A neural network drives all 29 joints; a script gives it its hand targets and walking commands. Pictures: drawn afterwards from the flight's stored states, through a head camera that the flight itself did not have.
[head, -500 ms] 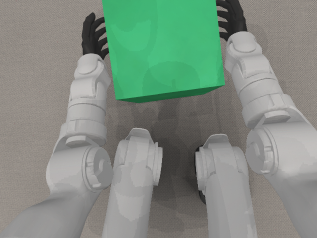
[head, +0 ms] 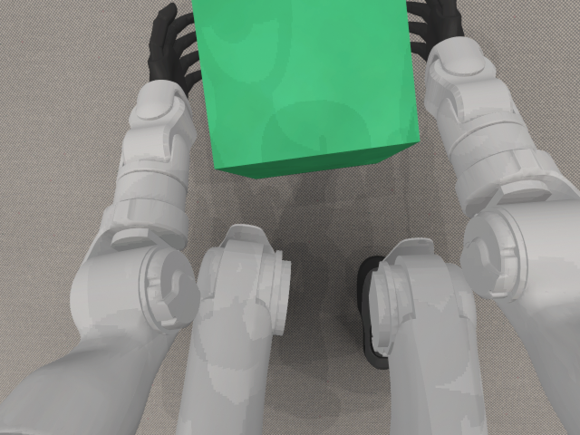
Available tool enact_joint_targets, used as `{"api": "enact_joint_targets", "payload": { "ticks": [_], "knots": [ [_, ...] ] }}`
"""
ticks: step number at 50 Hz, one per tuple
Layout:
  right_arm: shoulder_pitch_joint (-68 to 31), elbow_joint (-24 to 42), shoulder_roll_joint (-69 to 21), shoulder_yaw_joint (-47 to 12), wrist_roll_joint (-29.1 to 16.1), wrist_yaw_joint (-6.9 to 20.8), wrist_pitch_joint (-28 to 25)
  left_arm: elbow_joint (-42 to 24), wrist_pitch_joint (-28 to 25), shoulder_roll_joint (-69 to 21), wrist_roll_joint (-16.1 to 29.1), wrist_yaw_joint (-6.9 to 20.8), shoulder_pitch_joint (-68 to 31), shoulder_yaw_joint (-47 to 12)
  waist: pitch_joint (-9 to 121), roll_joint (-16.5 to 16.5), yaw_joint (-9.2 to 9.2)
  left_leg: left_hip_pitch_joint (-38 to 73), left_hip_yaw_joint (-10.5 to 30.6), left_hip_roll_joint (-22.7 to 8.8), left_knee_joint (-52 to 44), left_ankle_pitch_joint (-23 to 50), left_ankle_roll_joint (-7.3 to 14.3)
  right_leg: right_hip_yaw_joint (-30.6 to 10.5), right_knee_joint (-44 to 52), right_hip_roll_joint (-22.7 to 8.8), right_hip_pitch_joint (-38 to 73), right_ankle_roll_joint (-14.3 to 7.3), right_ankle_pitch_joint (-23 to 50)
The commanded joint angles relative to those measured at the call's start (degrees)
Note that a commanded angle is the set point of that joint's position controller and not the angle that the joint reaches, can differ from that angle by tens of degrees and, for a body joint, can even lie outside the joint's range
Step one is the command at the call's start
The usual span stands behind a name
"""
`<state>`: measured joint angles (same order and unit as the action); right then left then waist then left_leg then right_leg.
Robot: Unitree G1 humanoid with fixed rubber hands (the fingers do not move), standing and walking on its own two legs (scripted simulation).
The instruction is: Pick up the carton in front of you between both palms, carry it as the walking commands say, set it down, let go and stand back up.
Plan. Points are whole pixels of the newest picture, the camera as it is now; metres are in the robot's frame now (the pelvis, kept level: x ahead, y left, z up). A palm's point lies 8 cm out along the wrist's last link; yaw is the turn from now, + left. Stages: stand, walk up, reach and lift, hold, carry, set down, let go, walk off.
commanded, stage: set down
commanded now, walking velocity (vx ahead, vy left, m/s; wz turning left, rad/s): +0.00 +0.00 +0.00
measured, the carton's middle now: (306, 91) +0.50 +0.04 -0.24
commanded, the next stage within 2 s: let go in 1.52 s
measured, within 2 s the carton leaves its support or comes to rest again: rests again in 0.24 s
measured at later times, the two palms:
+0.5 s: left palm (139, 92) +0.48 +0.24 -0.18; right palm (467, 51) +0.54 -0.15 -0.19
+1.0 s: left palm (40, 41) +0.49 +0.24 -0.02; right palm out of the picture +0.55 -0.14 -0.02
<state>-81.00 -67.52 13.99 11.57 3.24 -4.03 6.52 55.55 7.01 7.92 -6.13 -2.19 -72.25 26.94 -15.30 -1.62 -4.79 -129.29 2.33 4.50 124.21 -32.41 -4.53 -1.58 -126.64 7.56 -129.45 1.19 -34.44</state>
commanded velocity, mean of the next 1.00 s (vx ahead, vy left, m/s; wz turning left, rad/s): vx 0.00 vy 0.00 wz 0.00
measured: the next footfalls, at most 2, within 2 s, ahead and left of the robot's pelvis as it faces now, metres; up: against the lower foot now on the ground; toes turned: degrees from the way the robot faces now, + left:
none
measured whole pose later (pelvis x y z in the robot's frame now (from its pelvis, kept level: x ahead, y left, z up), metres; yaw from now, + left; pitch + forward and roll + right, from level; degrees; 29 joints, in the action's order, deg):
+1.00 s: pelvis +0.01 +0.01 +0.10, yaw +1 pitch +45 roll +1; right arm -69.2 -56.1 19.2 9.0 -3.5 -3.1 6.8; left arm 47.3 5.7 12.0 6.9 -6.5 -60.8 15.7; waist 0.6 -1.0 -4.9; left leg -121.4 1.0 2.7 104.6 -28.5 -1.3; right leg -1.3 -106.8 3.0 -120.1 0.6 -32.0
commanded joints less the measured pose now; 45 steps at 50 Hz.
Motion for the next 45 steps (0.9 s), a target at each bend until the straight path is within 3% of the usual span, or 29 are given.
{"api": "enact_joint_targets", "payload": {
  "ticks": [1, 8, 10, 11, 13, 15, 20, 26, 31, 33, 39, 45],
  "knots": [
    [-21.92, 2.87, -38.32, -9.05, -0.98, 11.00, -0.94, 0.47, 0.04, -33.78, 0.71, 10.97, -25.75, -13.99, 43.73, -2.26, -1.97, 18.77, -5.08, 1.79, -8.33, 13.41, 3.81, 1.87, 11.66, 1.13, 15.93, -2.10, 10.84],
    [-21.23, 3.00, -29.27, -8.24, -0.87, 9.40, -1.87, 1.94, -1.26, -26.12, -0.41, 9.34, -22.46, -10.04, 44.22, -2.13, -2.27, 19.93, -5.56, 0.60, -7.51, 13.41, 3.01, 1.45, 11.67, 0.02, 18.61, -1.36, 11.41],
    [-18.63, 2.49, -17.28, -6.09, -1.08, 6.88, -2.71, 3.50, -2.64, -14.51, -0.22, 6.66, -18.05, -5.92, 45.29, -2.27, -2.59, 21.14, -5.85, -0.36, -7.27, 13.46, 2.30, 1.41, 11.66, -0.97, 20.66, -0.54, 11.62],
    [-14.46, 2.22, -1.43, -3.13, -1.01, 3.59, -3.55, 5.02, -3.99, 0.08, -0.52, 3.25, -12.06, -1.63, 45.46, -2.24, -2.55, 22.00, -6.08, -1.28, -7.44, 13.34, 1.58, 1.44, 11.80, -2.02, 21.52, 0.34, 11.21],
    [-12.13, 2.99, 11.00, -4.19, -4.35, -0.38, -4.75, 5.66, -6.38, 13.17, 3.14, -1.65, -9.39, -2.33, 48.20, -1.73, -3.05, 23.38, -5.95, -2.09, -7.88, 14.20, 1.24, 0.59, 11.82, -3.36, 23.59, 0.71, 11.28],
    [-12.56, 3.11, 12.24, -6.14, -7.44, -1.25, -5.19, 5.63, -7.89, 15.23, 7.81, -3.01, -11.34, -5.31, 50.21, -2.27, -2.89, 23.70, -5.62, -2.65, -7.81, 15.86, 1.44, -0.31, 11.42, -4.16, 24.53, 0.53, 13.02],
    [-15.20, 8.48, 11.12, -11.95, -13.75, -0.62, -6.35, 2.48, -9.83, 15.83, 16.45, -2.84, -14.52, -12.70, 58.52, -3.84, -2.78, 25.81, -4.87, -3.60, -6.41, 21.82, 2.08, -0.63, 9.38, -5.26, 28.33, 0.36, 18.76],
    [-11.94, 15.11, 14.69, -12.53, -15.98, -1.20, -5.10, -2.49, -8.58, 17.69, 21.54, -3.93, -10.07, -15.94, 72.65, -4.38, -2.64, 35.09, -5.35, -3.28, -7.78, 24.54, 1.75, 1.65, 9.14, -5.27, 37.43, 0.17, 20.38],
    [-8.83, 22.31, 15.11, -9.31, -13.92, -1.89, -2.42, -12.24, -5.66, 17.53, 20.36, -5.59, -5.86, -15.41, 83.50, -3.82, -2.34, 43.78, -6.58, -1.73, -11.93, 23.09, 1.88, 4.11, 12.48, -3.90, 42.06, -0.52, 17.64],
    [-7.35, 23.25, 14.98, -7.40, -12.52, -1.88, -0.77, -15.00, -3.83, 16.71, 19.14, -6.01, -4.67, -14.80, 82.34, -2.97, -2.00, 44.67, -6.97, -1.15, -14.51, 21.16, 1.89, 4.72, 15.02, -3.39, 40.57, -0.90, 15.27],
    [-2.38, 15.79, 11.58, -3.31, -8.61, -0.26, -0.26, -12.33, -2.47, 10.79, 15.13, -5.15, -1.69, -12.75, 66.43, -0.41, -0.86, 38.12, -6.12, -1.22, -20.49, 16.96, 1.58, 4.17, 21.58, -3.39, 29.71, -1.10, 10.31],
    [-1.43, 14.63, 11.37, -1.69, -6.74, 0.73, -1.20, -12.34, -2.77, 9.94, 12.99, -4.50, -0.09, -10.98, 68.91, -0.52, -1.02, 40.07, -6.02, -1.03, -25.92, 17.98, 1.17, 4.09, 27.12, -3.30, 32.13, -1.02, 11.60]
  ]
}}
